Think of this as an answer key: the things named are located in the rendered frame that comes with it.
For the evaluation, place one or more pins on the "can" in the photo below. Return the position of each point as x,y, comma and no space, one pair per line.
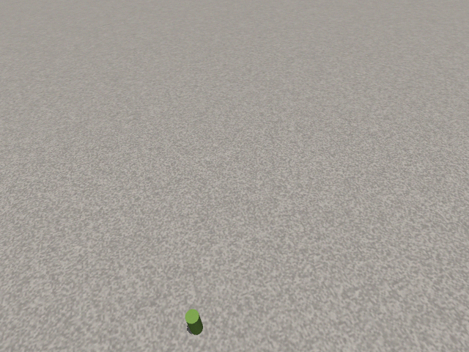
194,321

